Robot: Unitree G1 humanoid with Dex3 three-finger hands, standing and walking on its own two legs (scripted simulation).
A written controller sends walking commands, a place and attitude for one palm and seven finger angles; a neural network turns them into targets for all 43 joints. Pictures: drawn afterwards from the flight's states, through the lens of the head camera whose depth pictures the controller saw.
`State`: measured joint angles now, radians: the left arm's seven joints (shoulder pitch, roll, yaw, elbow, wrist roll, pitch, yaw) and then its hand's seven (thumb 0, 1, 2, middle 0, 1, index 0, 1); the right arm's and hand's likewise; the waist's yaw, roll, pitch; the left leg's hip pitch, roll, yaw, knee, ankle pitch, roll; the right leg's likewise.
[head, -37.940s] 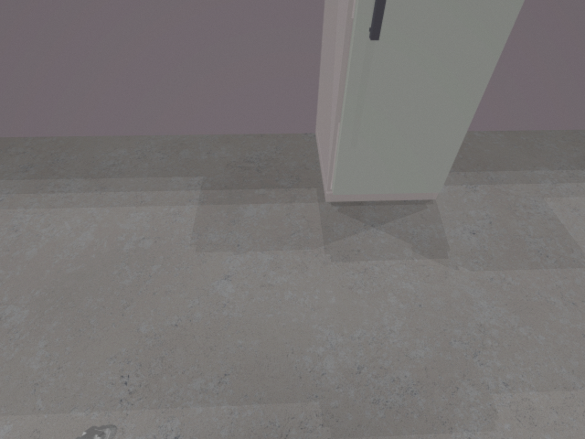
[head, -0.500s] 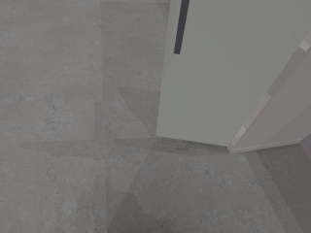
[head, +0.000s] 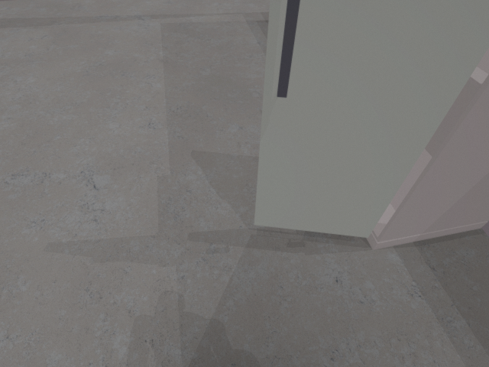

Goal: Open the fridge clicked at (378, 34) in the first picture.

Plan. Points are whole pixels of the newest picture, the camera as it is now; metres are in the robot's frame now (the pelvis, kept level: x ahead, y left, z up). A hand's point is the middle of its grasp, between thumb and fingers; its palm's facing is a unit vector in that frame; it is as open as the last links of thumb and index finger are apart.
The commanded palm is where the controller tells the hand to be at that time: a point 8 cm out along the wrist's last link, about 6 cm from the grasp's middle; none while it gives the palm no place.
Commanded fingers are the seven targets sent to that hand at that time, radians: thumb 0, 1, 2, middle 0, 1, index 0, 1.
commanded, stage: let the arm hang, fingers relaxed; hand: left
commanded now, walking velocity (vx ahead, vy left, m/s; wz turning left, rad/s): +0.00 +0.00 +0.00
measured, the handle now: (292, 4) +0.78 -0.06 +0.25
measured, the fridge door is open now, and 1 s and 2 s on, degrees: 71 71 71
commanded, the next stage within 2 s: look to check the result in 0.22 s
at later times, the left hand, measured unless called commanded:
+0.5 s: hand out of the picture +0.04 +0.21 -0.17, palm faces -0.01 -0.97 -0.26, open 7.4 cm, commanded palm none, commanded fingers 0.00 0.90 0.90 -0.20 -0.30 -0.20 -0.30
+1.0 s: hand out of the picture +0.10 +0.23 -0.16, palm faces -0.03 -0.95 -0.31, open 7.4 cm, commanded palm none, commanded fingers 0.00 0.90 0.90 -0.20 -0.30 -0.20 -0.30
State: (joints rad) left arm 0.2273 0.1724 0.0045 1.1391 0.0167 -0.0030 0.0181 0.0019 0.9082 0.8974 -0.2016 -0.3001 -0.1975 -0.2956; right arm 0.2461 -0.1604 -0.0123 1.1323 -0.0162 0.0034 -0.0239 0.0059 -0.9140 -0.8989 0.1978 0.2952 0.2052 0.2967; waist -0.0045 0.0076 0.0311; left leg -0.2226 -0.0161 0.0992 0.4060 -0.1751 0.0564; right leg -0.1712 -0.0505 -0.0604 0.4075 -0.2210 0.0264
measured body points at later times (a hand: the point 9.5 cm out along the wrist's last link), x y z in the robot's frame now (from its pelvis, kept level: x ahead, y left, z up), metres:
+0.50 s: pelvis +0.01 +0.00 +0.00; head +0.03 +0.00 +0.45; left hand +0.04 +0.26 -0.15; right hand +0.04 -0.25 -0.15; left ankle +0.03 +0.08 -0.74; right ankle +0.00 -0.14 -0.74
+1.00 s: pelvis +0.03 -0.01 +0.01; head +0.04 -0.01 +0.46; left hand +0.10 +0.27 -0.13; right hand +0.10 -0.30 -0.13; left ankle +0.03 +0.08 -0.74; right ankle +0.00 -0.14 -0.74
